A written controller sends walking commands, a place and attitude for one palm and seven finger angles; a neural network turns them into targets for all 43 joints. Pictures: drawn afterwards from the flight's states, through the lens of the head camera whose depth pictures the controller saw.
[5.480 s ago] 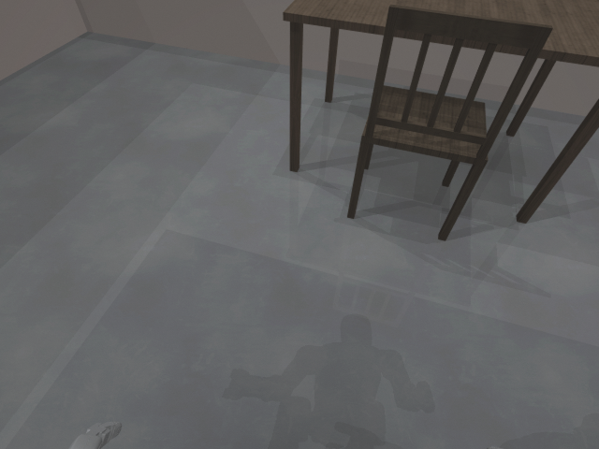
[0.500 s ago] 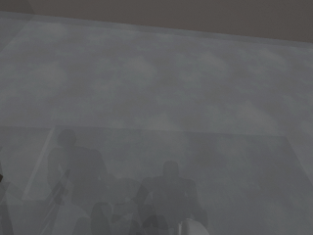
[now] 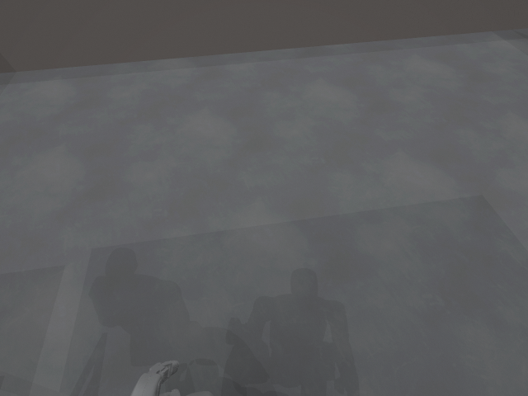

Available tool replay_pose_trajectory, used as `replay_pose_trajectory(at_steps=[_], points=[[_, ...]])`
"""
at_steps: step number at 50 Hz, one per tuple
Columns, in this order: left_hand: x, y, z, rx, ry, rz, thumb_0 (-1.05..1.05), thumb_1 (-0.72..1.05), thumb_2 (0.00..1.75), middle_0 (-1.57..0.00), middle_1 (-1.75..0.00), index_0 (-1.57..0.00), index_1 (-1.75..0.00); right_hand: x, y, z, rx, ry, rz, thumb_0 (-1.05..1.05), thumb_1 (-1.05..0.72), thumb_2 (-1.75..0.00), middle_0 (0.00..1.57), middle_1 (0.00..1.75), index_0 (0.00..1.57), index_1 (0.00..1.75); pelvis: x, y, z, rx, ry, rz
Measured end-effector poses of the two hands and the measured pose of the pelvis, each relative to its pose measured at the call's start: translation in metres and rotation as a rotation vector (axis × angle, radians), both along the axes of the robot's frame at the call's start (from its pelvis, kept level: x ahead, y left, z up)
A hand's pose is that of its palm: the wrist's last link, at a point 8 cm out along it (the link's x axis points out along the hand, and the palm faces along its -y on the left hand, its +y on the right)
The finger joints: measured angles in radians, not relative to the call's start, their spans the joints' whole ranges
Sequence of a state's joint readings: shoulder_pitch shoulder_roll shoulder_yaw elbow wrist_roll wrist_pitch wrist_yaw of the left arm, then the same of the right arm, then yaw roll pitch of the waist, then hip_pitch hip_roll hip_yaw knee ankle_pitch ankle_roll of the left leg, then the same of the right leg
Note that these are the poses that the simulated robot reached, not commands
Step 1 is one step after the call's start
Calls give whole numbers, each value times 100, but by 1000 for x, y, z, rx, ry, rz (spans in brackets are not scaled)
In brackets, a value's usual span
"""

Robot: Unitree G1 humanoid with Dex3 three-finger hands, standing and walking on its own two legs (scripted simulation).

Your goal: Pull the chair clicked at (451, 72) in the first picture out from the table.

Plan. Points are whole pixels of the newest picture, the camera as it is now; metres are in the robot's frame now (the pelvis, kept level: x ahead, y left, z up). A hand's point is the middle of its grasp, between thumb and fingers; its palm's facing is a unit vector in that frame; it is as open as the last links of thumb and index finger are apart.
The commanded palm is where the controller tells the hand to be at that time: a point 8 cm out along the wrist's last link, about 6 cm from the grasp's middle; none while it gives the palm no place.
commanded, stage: turn to face it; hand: left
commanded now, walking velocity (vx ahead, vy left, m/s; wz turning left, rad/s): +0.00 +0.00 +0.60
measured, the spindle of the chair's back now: out of the picture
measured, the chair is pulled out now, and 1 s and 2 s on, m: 0.00 0.00 0.00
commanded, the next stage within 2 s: none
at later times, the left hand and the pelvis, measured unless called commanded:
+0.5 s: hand out of the picture +0.01 +0.26 -0.16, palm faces +0.31 -0.91 -0.27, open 7.4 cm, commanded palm none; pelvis -0.01 +0.03 +0.01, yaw +16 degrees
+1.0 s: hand out of the picture -0.08 +0.15 -0.15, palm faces +0.58 -0.77 -0.26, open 7.4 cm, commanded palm none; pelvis -0.02 -0.04 +0.01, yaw +36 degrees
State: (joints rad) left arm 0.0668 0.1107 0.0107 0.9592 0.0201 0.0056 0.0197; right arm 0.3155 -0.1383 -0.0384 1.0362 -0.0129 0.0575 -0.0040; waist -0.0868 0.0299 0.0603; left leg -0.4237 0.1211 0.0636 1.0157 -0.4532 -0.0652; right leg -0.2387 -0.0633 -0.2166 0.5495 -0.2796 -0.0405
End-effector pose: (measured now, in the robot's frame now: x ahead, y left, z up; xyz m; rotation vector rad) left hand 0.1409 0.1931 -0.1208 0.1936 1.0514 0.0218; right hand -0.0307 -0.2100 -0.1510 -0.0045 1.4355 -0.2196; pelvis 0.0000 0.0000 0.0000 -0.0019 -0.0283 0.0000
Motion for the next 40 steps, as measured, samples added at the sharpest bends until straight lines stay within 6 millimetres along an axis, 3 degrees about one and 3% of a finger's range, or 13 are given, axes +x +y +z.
replay_pose_trajectory(at_steps=[4, 11, 15, 19, 26, 33, 35, 40], points=[[-28, 23, -9, -13, 25, 115, -1, 90, 90, -20, -30, -21, -30, 38, 1, 5, -31, -44, 96, 1, -92, -90, 20, 30, 20, 30, -1, 10, -2, -6, 4, 56], [-95, 92, -42, 17, 147, 291, -1, 90, 90, -20, -30, -20, -30, 91, 1, 13, -142, -127, 250, 1, -92, -90, 20, 30, 20, 30, -5, 35, -17, -27, 28, 146], [-129, 114, -33, 49, 227, 344, 0, 91, 90, -20, -30, -20, -30, 105, 5, 28, -165, -140, 303, 0, -92, -90, 20, 30, 20, 30, -7, 39, -6, -32, 47, 177], [-149, 121, -18, 65, 245, 387, 0, 91, 90, -20, -30, -20, -30, 121, 9, 37, -157, -153, 353, 0, -91, -90, 20, 30, 20, 30, -6, 39, 5, -38, 58, 214], [-154, 107, -5, 78, 197, 449, 0, 91, 90, -20, -30, -20, -30, 146, 7, 34, -115, -194, 425, 0, -90, -90, 20, 30, 20, 30, -7, 23, 7, -30, 51, 293], [-143, 65, 4, 98, 69, 498, 0, 90, 90, -20, -30, -20, -30, 171, -19, 10, -55, -214, 493, 0, -90, -90, 20, 30, 20, 30, -10, -15, -4, -1, 45, 386], [-150, 50, 8, 108, 52, 517, 0, 90, 90, -20, -30, -20, -30, 178, -26, 5, -45, -215, 514, 0, -90, -90, 20, 30, 20, 30, -12, -25, -5, 3, 33, 417], [-180, 21, 20, 98, 79, 595, 0, 90, 90, -20, -30, -20, -30, 196, -34, 14, -29, -208, 585, 0, -91, -90, 20, 30, 20, 30, -10, -37, 7, 32, 27, 491]])
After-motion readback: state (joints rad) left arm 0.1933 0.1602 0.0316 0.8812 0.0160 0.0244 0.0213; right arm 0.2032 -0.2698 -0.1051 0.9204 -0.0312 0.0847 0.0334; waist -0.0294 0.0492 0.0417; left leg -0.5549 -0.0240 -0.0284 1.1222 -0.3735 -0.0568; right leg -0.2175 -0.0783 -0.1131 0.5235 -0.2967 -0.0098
